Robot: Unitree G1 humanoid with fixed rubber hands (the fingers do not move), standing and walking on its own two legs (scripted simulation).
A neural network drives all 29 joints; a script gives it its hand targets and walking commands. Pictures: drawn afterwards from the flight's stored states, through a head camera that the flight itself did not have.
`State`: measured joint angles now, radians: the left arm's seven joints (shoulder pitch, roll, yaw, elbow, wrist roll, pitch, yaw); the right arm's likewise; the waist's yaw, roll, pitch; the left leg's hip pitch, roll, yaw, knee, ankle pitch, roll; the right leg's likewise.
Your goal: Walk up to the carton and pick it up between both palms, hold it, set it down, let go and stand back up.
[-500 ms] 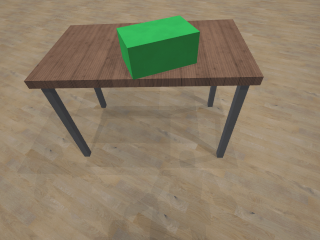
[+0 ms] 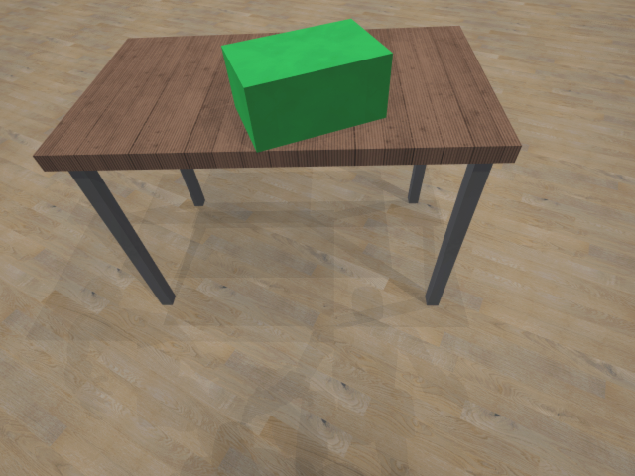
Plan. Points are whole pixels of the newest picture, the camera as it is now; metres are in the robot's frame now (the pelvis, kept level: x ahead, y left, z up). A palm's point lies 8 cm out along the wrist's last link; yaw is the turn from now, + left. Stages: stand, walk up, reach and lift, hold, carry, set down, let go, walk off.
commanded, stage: walk up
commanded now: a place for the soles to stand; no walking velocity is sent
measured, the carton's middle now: (306, 82) +0.91 +0.06 +0.04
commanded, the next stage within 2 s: none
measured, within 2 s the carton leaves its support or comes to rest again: neither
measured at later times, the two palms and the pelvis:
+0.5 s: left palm out of the picture +0.05 +0.31 -0.10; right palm out of the picture +0.08 -0.32 -0.11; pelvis -0.01 -0.01 +0.00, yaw -1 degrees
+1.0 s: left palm out of the picture +0.06 +0.31 -0.10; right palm out of the picture +0.07 -0.32 -0.11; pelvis -0.01 -0.01 +0.00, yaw -2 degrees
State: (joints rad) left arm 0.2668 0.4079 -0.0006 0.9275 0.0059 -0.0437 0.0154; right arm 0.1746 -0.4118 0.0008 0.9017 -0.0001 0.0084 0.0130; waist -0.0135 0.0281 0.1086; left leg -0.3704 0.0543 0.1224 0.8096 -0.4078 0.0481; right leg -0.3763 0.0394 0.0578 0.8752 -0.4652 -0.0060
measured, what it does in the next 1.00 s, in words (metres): stands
